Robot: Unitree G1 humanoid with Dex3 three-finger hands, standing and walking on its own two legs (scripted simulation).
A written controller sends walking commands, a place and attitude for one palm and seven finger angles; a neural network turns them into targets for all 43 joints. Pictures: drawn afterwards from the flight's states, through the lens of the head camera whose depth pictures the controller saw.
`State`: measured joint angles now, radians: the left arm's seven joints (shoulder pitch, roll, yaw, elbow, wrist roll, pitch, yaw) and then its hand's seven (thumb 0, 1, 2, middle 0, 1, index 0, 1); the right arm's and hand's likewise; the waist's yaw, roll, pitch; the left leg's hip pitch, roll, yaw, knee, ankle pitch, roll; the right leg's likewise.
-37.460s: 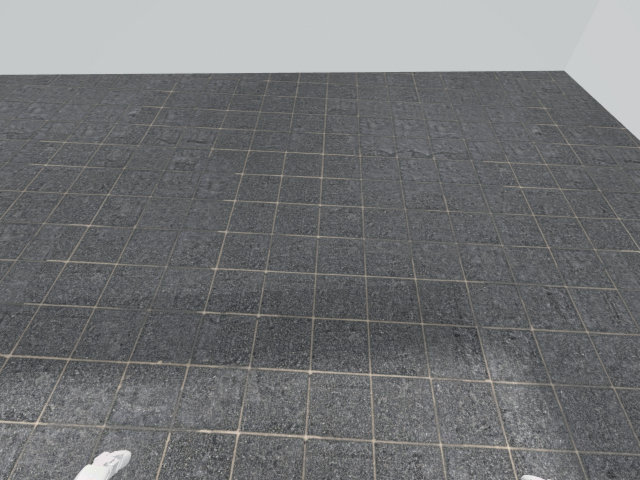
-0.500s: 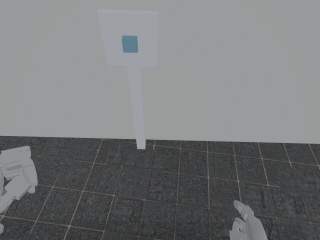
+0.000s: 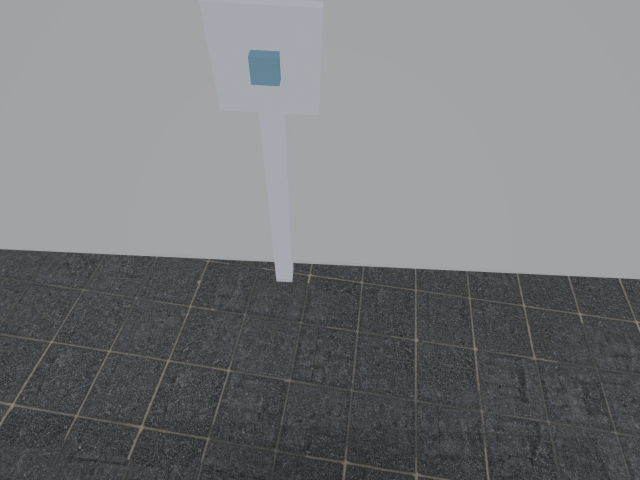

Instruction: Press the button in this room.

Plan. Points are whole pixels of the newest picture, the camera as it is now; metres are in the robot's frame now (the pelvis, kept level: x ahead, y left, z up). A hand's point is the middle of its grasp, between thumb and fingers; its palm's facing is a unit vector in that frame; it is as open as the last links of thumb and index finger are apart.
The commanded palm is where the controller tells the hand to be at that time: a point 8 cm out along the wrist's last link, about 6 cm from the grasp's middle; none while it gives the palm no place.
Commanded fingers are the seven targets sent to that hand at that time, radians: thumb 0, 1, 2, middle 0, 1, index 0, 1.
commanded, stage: let the arm hang, fingers relaxed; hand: left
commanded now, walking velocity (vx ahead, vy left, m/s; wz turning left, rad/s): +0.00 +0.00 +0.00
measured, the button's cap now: (265, 67) +0.80 +0.16 +0.08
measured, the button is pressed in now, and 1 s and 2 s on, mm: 0 0 0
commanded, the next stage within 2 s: stand and wait in 0.66 s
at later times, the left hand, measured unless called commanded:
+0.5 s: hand out of the picture +0.10 +0.22 -0.15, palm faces -0.02 -0.95 -0.30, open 7.3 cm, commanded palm none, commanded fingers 0.00 0.90 0.90 -0.20 -0.30 -0.20 -0.30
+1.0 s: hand out of the picture +0.11 +0.22 -0.15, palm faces -0.03 -0.94 -0.34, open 7.4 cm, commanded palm none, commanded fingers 0.00 0.90 0.90 -0.20 -0.30 -0.20 -0.30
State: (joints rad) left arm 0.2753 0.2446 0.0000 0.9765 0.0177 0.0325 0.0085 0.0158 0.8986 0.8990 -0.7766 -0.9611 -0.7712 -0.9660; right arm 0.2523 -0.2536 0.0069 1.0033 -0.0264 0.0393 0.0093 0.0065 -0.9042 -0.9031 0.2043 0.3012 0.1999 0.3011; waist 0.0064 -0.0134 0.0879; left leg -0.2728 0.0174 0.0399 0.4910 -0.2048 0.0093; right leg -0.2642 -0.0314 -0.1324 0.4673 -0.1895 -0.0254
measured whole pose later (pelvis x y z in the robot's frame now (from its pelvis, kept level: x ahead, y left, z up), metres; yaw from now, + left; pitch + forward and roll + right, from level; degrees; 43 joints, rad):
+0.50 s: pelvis +0.02 +0.00 +0.01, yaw -1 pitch -1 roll +0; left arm 0.12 0.26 0.02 1.12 0.01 -0.01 0.01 0.01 0.90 0.90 -0.21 -0.31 -0.21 -0.32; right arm 0.18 -0.25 -0.01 1.12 -0.02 0.01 0.00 0.00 -0.90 -0.90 0.21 0.30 0.20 0.30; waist -0.01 0.03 0.05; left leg -0.18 0.02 0.06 0.38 -0.18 0.00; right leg -0.19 -0.02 -0.12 0.38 -0.17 -0.03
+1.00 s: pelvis +0.04 -0.02 +0.01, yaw -1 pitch -1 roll +0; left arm 0.12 0.30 0.02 1.15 0.01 -0.01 0.01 0.01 0.90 0.90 -0.20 -0.30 -0.20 -0.30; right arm 0.12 -0.31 -0.01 1.13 -0.02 0.01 0.00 0.00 -0.90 -0.90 0.21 0.30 0.20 0.30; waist 0.00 0.03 0.07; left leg -0.12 0.04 0.05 0.31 -0.18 -0.02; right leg -0.13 0.00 -0.12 0.32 -0.17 -0.04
